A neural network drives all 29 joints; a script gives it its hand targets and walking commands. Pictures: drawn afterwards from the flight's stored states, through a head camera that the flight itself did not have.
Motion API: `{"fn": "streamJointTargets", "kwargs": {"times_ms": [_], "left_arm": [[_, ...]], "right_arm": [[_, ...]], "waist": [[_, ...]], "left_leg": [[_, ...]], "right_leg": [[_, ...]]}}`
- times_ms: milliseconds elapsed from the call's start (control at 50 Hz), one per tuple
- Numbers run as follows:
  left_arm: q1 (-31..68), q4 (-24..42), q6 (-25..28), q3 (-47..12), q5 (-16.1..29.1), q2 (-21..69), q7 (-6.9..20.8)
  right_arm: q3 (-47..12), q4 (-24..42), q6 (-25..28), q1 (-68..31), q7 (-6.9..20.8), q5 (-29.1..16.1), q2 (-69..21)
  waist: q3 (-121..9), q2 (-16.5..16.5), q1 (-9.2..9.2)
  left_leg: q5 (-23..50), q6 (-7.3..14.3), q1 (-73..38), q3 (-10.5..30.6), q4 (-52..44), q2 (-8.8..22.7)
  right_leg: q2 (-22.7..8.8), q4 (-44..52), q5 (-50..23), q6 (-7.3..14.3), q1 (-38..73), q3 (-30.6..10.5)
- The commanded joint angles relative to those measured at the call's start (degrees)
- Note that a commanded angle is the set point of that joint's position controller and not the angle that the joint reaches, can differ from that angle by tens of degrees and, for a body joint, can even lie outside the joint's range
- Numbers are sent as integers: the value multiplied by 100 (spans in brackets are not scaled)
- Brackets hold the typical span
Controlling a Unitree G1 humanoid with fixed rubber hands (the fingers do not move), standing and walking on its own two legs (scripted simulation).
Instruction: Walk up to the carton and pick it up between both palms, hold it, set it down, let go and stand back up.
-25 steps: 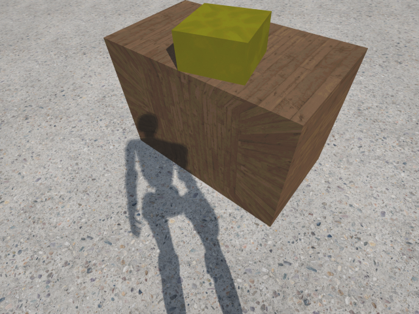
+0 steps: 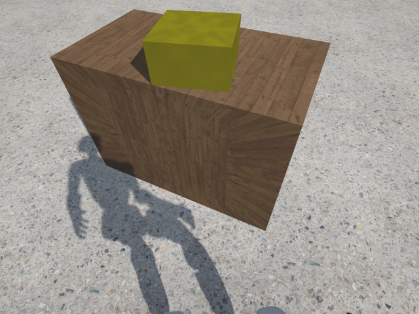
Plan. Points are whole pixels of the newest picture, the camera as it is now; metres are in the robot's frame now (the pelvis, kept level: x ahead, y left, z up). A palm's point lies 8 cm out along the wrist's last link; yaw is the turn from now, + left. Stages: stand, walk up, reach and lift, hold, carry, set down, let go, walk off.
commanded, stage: walk up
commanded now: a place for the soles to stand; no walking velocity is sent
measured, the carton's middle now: (196, 49) +0.94 +0.05 +0.04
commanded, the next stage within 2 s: none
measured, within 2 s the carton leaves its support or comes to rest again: neither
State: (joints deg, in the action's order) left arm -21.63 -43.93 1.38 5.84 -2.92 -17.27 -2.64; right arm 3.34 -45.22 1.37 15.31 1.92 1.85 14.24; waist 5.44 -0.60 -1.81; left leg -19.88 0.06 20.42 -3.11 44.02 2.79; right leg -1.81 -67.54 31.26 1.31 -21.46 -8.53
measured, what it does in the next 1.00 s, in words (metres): walks ahead, turning right: right foot, then left foot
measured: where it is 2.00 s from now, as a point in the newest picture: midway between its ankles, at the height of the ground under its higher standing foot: (151, 257)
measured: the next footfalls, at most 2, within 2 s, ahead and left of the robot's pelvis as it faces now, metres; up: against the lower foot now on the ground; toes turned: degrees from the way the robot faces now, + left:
right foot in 0.32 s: +0.21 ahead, -0.09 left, +0.00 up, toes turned -13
left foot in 0.74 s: +0.40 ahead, +0.30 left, +0.00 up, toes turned -12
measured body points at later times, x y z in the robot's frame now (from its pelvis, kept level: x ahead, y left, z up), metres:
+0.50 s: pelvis +0.15 +0.07 +0.00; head +0.17 +0.02 +0.45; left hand +0.32 +0.32 -0.07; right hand +0.17 -0.21 -0.14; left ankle +0.14 +0.19 -0.62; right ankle +0.17 -0.08 -0.71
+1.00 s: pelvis +0.31 +0.23 +0.01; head +0.33 +0.24 +0.46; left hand +0.54 +0.42 -0.09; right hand +0.23 -0.05 -0.09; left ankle +0.36 +0.31 -0.71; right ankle +0.29 +0.12 -0.64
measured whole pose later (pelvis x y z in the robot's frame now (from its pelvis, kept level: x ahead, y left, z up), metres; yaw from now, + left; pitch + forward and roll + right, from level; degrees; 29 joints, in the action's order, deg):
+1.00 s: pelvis +0.31 +0.23 +0.01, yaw -21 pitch -3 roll -1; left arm -16.3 -35.1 0.5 2.8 -1.5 -17.0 -2.4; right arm 2.2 -39.3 -1.2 23.8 1.4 2.9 17.5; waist 4.7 -1.8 -5.4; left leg -19.0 2.8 15.8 -8.0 37.5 2.9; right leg 1.1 -64.3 25.5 -0.4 -29.3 1.7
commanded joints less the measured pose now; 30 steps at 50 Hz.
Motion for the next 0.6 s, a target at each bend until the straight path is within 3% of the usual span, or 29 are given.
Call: {"fn": "streamJointTargets", "kwargs": {"times_ms": [0, 60, 100, 140, 180, 220, 240, 280, 300, 320, 340, 360, 380, 400, 440, 500, 540, 580], "left_arm": [[-309, 481, 12, -37, -2, -297, 147], [6, 687, 21, -128, 74, -185, 220], [415, 890, 43, -160, 112, -158, 226], [727, 1046, 62, -191, 104, -67, 212], [882, 1132, 82, -208, 112, -19, 183], [841, 1180, 102, -170, 95, -31, 132], [693, 1177, 123, -150, 70, -39, 94], [-36, 1071, 183, -30, -8, -182, -26], [-646, 953, 198, 115, -55, -439, -110], [-1359, 910, 207, 258, -124, -973, -188], [-1294, 921, 102, 339, -48, -1230, -278], [-1044, 1002, 88, 297, 12, -1041, -358], [-843, 1017, 113, 196, 19, -919, -377], [-621, 1072, 162, 143, 8, -818, -376], [-39, 1069, 293, 20, 27, -713, -330], [318, 1099, 375, -17, -29, -787, -226], [288, 1138, 375, 5, -37, -917, -187], [215, 1149, 332, 76, -42, -1120, -157]], "right_arm": [[208, 391, 91, -148, -104, 22, 1003], [135, 258, 201, 245, -62, 168, 882], [55, 236, 211, 604, -72, 200, 876], [24, 273, 180, 826, -65, 190, 960], [5, 338, 110, 875, -53, 176, 1105], [-20, 427, 7, 836, -44, 156, 1191], [-43, 474, -43, 784, -34, 146, 1199], [-119, 612, -132, 605, -26, 116, 1192], [-188, 702, -150, 654, -37, 140, 1068], [-262, 923, -155, 889, -24, 110, 767], [-77, 1134, -258, 936, -2, 158, 1123], [-44, 1273, -321, 636, 24, 157, 1343], [-55, 1349, -300, 367, 44, 147, 1237], [-67, 1442, -281, 321, 60, 134, 1078], [-83, 1419, -290, 525, 106, 127, 943], [-138, 1352, -379, 613, 241, 122, 756], [-155, 1391, -382, 394, 301, 97, 742], [-158, 1500, -370, 89, 349, 72, 765]], "waist": [[552, 788, -35], [410, 791, -109], [241, 857, -304], [70, 828, -414], [-72, 851, -444], [-75, 808, -396], [-84, 643, -271], [-404, 221, 229], [-728, -138, 555], [-1312, -1337, 738], [-1408, -1158, 724], [-1239, -595, 684], [-866, -262, 559], [-642, -229, 439], [-296, -554, 81], [-11, -1036, -84], [75, -1159, 23], [79, -1171, 136]], "left_leg": [[-1304, 1059, -229, 1928, -3300, 1457], [13, 1204, -463, 1084, -3098, 1304], [683, 1334, -1118, 851, -2950, 1395], [1080, 1293, -1454, 679, -2753, 1458], [954, 1223, -1324, 413, -2612, 1407], [711, 1135, -1012, 259, -2382, 1421], [730, 1086, -803, 157, -2109, 1364], [870, 776, 125, -263, -918, 1105], [1270, 514, 750, -522, 490, 775], [-788, 183, 1910, -671, 2445, 213], [-1449, -21, 2433, 204, 3244, 148], [-1041, -68, 2695, 550, 3773, 393], [-741, -94, 2874, 631, 3959, 468], [-640, -176, 2862, 717, 3889, 536], [-352, -342, 2178, 906, 3435, 681], [37, -443, 1547, 736, 2664, 653], [185, -390, 1335, 542, 1906, 665], [372, -275, 829, 426, 1212, 635]], "right_leg": [[-522, -282, -1020, -92, -1486, 344], [-467, 723, -1228, -86, -1222, 603], [-395, 1456, -1229, -109, -1451, 679], [-335, 2097, -1339, -81, -1319, 782], [-214, 2481, -1564, -21, -837, 955], [-86, 2784, -1711, 50, -333, 1072], [40, 2983, -1780, 89, 33, 1155], [235, 3362, -1962, 225, 1562, 1204], [-85, 3596, -1602, 450, 2465, 403], [-1794, 4074, -1073, 1032, 3262, -2333], [-2494, 4611, -156, 1681, 3303, -4067], [-2463, 4686, -125, 1825, 3227, -3935], [-2262, 4663, -885, 1697, 2854, -3332], [-2081, 4591, -1543, 1599, 2469, -2774], [-1618, 4676, -2380, 1369, 1278, -1769], [-1107, 4585, -2653, 1202, 274, -769], [-971, 4518, -2332, 1103, 70, -489], [-885, 4521, -1457, 973, -284, -402]]}}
